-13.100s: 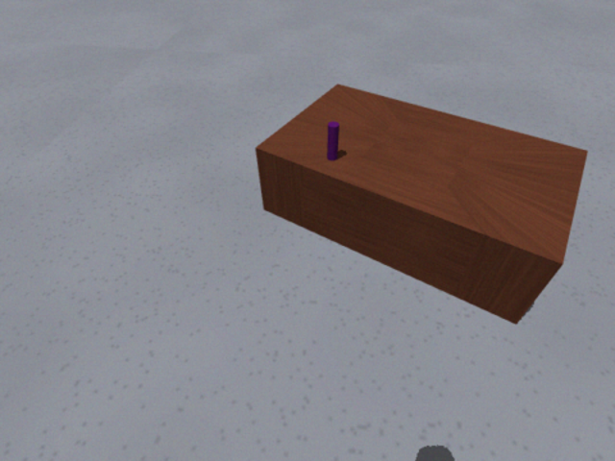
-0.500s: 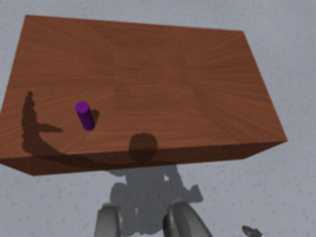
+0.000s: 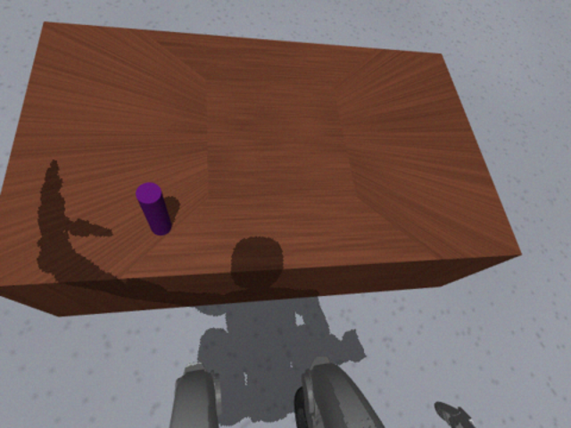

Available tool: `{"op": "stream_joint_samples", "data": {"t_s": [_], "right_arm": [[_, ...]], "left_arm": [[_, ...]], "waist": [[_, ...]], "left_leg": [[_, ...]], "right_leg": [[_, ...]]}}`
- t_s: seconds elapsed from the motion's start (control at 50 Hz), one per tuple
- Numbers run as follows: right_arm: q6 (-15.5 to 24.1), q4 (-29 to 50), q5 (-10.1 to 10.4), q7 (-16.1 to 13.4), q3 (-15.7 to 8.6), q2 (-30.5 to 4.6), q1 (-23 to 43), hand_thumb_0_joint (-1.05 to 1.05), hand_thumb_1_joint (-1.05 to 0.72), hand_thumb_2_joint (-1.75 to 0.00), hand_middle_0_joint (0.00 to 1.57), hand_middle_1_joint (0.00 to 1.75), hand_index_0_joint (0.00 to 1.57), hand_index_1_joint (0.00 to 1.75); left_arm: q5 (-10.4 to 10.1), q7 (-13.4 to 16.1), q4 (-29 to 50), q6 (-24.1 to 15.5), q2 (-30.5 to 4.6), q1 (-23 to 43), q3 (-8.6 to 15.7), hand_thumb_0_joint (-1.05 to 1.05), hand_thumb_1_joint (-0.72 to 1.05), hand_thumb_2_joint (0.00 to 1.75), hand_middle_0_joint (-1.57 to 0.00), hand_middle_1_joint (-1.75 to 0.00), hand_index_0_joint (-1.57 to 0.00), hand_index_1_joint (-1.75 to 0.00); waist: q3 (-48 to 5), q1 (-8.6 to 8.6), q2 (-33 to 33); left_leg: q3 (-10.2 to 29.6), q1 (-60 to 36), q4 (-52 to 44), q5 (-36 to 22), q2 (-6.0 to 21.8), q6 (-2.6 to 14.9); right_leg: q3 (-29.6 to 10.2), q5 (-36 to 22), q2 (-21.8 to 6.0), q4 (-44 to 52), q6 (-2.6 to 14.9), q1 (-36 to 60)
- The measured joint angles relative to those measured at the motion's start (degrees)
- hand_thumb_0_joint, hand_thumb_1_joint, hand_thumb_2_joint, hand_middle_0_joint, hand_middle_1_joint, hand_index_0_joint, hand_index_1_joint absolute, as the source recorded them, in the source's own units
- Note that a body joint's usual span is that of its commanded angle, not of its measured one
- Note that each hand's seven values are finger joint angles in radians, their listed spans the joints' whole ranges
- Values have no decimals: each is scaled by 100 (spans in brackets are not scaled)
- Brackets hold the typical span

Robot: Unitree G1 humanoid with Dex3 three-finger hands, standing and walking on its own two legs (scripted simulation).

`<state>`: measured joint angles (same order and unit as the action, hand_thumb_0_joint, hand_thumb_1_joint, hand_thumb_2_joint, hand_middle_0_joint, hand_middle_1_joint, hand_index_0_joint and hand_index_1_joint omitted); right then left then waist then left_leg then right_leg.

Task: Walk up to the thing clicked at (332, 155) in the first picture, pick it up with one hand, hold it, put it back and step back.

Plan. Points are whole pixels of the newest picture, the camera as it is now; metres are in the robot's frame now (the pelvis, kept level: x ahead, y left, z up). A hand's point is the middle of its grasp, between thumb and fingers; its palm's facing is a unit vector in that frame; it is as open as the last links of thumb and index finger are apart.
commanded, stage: go down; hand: left
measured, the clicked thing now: (155, 211) +0.52 +0.18 -0.22
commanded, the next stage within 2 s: approach in 1.78 s
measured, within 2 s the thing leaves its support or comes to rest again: neither
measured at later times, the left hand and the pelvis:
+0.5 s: hand out of the picture +0.44 +0.38 +0.07, palm faces +0.16 -0.99 +0.00, open 17.1 cm; pelvis -0.01 +0.00 -0.01, yaw +0 degrees
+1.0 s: hand out of the picture +0.45 +0.38 +0.08, palm faces +0.16 -0.99 +0.00, open 17.3 cm; pelvis -0.01 +0.00 -0.01, yaw +0 degrees
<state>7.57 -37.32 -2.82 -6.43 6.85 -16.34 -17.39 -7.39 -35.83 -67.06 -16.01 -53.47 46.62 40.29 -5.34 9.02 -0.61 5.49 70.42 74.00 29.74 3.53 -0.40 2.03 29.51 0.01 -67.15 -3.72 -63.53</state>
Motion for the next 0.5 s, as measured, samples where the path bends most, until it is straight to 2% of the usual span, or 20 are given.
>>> {"op": "stream_joint_samples", "data": {"t_s": [0.28,0.5], "right_arm": [[-31,-36,4,22,28,29,8,1,-91,-90,20,30,20,30],[-23,-29,37,16,25,2,27,1,-91,-90,20,30,20,30]], "left_arm": [[-62,-50,40,-88,-18,-5,130,-1,-42,6,-4,-4,-3,-3],[-106,-116,12,-135,-38,3,96,-1,-42,5,-4,-4,-3,-3]], "waist": [[-7,30,1],[26,10,-14]], "left_leg": [[4,74,59,-2,9,-10],[30,169,131,-22,0,-16]], "right_leg": [[-5,1,13,-71,11,-83],[11,-2,12,-160,8,-178]]}}
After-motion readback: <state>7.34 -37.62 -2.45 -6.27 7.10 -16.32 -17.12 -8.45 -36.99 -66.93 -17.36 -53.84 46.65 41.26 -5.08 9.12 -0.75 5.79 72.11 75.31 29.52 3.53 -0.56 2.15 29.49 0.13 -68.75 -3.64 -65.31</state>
